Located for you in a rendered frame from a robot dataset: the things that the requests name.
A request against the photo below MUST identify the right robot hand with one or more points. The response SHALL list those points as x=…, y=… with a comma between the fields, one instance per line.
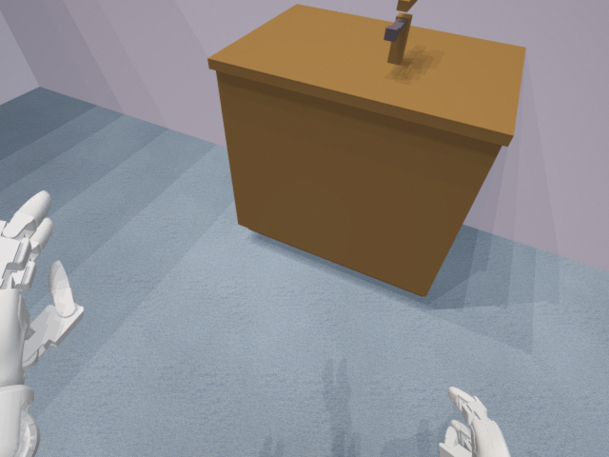
x=483, y=439

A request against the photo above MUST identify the left robot forearm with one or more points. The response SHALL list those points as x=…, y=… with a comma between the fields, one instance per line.
x=19, y=431

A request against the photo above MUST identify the tap lever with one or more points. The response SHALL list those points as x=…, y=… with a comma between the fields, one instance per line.
x=391, y=32

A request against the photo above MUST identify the left robot hand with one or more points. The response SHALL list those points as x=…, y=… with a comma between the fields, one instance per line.
x=21, y=242

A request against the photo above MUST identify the counter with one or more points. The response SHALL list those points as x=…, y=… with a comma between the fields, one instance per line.
x=364, y=152

